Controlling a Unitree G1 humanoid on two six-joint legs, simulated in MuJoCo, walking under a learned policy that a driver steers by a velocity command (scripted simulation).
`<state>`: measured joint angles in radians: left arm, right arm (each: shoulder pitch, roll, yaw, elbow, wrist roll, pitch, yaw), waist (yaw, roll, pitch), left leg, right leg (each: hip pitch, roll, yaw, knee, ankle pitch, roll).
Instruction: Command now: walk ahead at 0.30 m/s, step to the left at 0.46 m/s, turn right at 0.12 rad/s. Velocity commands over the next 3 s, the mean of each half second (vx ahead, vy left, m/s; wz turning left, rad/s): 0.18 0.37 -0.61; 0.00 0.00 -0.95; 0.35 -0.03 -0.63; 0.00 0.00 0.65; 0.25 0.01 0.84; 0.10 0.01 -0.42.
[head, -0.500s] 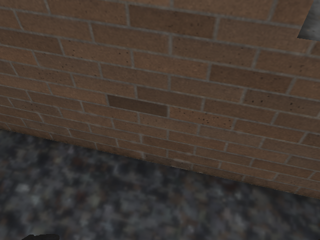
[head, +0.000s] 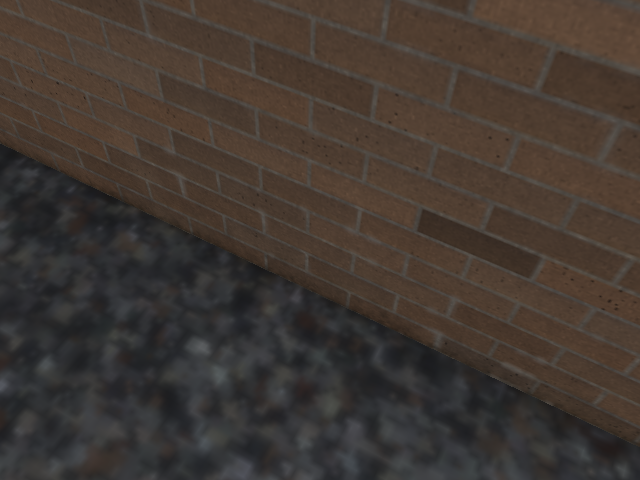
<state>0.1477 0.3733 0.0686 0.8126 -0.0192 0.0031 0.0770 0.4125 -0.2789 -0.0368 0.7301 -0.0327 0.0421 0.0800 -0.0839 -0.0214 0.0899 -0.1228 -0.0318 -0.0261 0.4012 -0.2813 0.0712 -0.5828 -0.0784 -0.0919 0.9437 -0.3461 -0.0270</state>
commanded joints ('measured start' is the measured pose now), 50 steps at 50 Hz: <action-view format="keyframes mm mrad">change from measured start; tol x32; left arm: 1 55 93 -1 -8 -8 -24 -7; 50 132 315 114 -298 76 18 -77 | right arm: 1 -160 -113 -16 -109 -13 -34 -20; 50 -366 -75 -66 -235 -7 -68 -111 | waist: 1 49 177 12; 11 149 -329 -150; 24 68 -201 -117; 29 206 483 -223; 46 95 197 -194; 50 173 -298 -318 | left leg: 1 -90 156 -89 -260 -70 182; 9 9 87 69 199 642 38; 11 -470 -164 -102 854 -216 -172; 13 -524 -76 -243 1051 -118 -193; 25 -7 -27 -82 46 189 -219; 28 111 418 -450 67 909 -98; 31 -42 340 -372 -159 28 30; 45 47 365 74 -52 428 44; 50 -705 83 -2 802 -431 -192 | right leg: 1 121 2 0 -120 157 -1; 9 495 51 83 -446 193 -93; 11 681 -334 1055 -859 -315 -343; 17 376 -44 412 -725 79 -138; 23 298 -32 477 -638 185 -65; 28 -124 231 289 247 -455 55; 33 -75 30 176 414 -15 145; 47 331 58 7 -376 124 25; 50 693 -296 724 -531 706 -335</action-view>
